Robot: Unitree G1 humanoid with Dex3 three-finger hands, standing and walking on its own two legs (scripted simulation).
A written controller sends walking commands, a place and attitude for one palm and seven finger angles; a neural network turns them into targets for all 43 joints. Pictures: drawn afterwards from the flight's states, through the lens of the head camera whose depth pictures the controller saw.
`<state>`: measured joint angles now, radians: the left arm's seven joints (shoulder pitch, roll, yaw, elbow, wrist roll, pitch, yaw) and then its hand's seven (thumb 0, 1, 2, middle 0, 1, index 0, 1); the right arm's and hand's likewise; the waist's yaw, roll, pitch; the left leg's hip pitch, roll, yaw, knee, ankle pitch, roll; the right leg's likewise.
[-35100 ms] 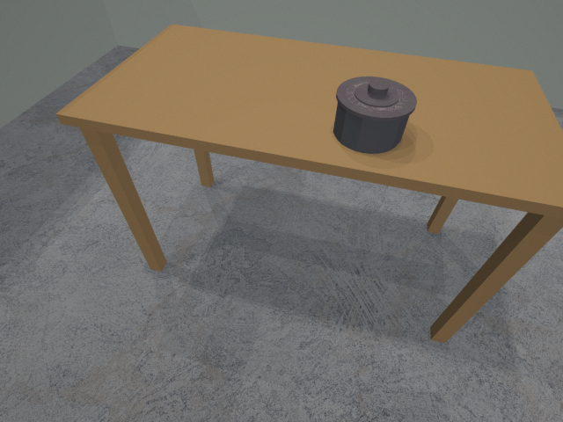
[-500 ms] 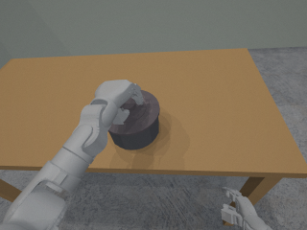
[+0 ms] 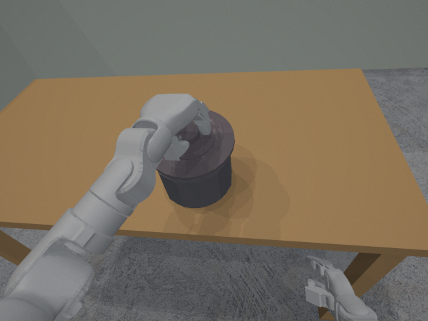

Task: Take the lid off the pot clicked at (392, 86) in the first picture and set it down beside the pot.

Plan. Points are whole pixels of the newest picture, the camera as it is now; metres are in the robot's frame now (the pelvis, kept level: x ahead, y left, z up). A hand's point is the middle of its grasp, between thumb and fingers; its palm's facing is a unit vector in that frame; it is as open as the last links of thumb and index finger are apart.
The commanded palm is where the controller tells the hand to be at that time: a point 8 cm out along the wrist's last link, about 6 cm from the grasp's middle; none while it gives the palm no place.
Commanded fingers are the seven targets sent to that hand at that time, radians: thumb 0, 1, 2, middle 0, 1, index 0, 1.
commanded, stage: lift the lid straight up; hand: left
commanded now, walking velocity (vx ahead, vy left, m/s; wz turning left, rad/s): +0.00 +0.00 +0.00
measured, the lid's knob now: (188, 133) +0.42 +0.08 +0.14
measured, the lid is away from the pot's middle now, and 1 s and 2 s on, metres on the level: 0.01 0.01 0.08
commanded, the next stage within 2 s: move the lid sideways beside the pot in 1.30 s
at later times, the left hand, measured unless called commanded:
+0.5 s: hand (178, 114) +0.41 +0.09 +0.20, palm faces -0.10 -0.06 -0.99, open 7.0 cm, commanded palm +0.38 +0.10 +0.29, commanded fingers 0.00 0.43 1.29 -1.02 -0.66 -1.07 -0.66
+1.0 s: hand (167, 94) +0.40 +0.09 +0.25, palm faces -0.03 -0.07 -1.00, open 7.0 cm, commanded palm +0.37 +0.11 +0.33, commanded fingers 0.00 0.43 1.29 -1.02 -0.66 -1.07 -0.66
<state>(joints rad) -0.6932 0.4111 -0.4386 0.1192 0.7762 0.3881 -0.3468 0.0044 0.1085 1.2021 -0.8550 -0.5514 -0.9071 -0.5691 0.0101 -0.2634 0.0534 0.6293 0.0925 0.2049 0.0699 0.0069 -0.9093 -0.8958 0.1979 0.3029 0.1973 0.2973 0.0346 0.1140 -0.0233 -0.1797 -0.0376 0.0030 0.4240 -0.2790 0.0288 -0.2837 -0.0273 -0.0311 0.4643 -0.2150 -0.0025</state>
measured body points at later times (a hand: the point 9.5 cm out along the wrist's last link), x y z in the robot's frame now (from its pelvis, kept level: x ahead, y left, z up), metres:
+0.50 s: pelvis -0.01 -0.01 +0.00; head +0.01 -0.06 +0.45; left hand +0.41 +0.09 +0.26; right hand +0.19 -0.23 -0.11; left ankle -0.04 +0.10 -0.74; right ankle +0.01 -0.12 -0.74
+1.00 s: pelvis -0.01 +0.00 +0.00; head +0.00 -0.05 +0.45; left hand +0.40 +0.10 +0.30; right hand +0.21 -0.21 -0.10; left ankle -0.04 +0.10 -0.74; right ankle +0.01 -0.12 -0.74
